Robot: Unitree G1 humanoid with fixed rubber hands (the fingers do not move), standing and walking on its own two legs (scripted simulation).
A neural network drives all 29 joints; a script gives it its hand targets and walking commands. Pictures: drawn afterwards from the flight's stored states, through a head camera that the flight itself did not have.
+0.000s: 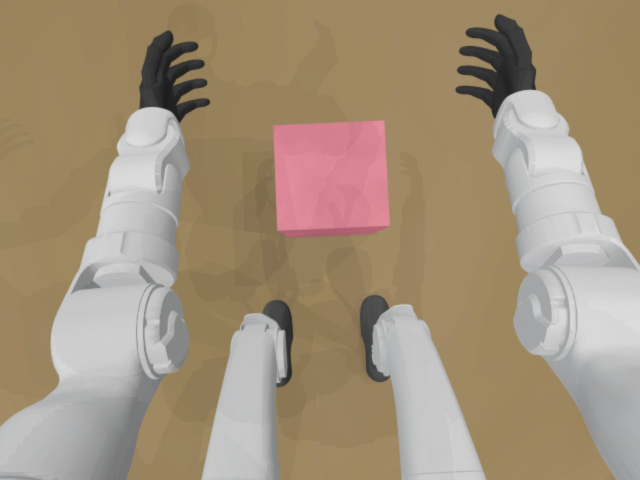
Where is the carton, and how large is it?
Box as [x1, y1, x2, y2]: [273, 120, 389, 237]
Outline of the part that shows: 383,120 273,125 277,230 289,237 373,233 389,225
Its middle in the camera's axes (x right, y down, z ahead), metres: +0.02 -0.11 +0.85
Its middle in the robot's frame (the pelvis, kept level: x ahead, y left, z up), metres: +0.49 -0.02 -0.51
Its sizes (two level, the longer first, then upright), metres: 0.210 0.200 0.250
